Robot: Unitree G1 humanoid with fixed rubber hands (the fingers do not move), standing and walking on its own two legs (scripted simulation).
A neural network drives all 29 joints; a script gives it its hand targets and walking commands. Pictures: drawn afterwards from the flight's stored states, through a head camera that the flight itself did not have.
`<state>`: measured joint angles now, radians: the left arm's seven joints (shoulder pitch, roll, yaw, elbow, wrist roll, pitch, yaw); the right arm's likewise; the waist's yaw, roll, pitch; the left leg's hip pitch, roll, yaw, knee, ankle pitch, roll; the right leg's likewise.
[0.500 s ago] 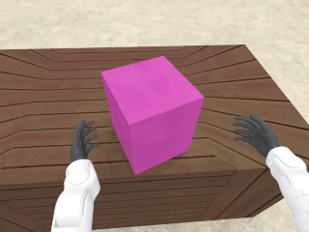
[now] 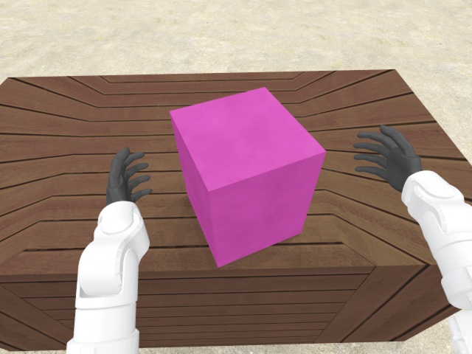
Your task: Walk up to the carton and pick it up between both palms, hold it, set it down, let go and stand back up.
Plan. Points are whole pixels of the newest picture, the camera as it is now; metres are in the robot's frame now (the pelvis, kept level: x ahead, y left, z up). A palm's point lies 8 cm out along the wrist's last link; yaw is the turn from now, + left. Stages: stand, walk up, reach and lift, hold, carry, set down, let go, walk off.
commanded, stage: reach and lift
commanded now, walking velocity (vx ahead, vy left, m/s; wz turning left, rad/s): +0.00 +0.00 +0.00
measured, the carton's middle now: (241, 177) +0.46 +0.07 +0.03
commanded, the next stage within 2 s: none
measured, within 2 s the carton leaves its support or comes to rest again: neither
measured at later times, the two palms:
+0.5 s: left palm (116, 169) +0.33 +0.24 +0.16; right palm (377, 126) +0.48 -0.16 +0.17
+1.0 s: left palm (115, 136) +0.37 +0.25 +0.19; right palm (360, 87) +0.53 -0.12 +0.21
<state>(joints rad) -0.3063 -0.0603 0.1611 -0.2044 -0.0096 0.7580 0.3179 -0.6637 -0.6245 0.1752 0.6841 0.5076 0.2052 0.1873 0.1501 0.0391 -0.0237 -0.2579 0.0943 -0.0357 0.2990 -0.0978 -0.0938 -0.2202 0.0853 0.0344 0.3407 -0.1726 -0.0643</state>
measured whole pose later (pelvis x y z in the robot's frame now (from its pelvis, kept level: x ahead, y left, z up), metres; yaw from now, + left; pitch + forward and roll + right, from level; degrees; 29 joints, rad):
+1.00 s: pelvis +0.01 +0.01 +0.00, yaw +2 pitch +9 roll -1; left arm -0.84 0.00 0.21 0.29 -0.07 0.72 0.31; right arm -1.24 -0.64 0.24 1.13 0.49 0.30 0.21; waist 0.28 0.07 -0.07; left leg -0.38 0.08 -0.06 0.33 -0.10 -0.08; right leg -0.31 0.08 0.01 0.33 -0.17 -0.05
